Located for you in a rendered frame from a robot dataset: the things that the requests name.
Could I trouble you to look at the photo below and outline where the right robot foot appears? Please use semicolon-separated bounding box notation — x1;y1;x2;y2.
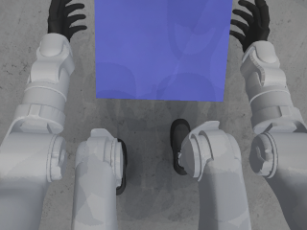
170;119;191;175

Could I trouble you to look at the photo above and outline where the left robot hand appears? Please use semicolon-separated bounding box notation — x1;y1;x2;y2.
47;0;87;43

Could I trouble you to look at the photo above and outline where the right robot forearm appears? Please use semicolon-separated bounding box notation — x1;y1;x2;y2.
240;40;307;135

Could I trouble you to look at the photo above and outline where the left robot forearm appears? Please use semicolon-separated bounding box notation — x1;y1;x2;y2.
0;33;75;153

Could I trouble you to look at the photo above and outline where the carton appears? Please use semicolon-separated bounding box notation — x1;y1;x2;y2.
94;0;233;102

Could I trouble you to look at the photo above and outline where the left robot thigh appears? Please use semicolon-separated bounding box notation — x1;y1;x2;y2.
71;136;124;230

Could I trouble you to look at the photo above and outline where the robot right upper arm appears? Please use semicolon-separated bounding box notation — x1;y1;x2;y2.
248;131;307;230

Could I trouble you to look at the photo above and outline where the right robot hand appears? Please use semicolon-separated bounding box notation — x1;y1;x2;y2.
229;0;271;53

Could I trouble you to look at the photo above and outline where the robot left upper arm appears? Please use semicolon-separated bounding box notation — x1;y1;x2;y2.
0;131;67;230

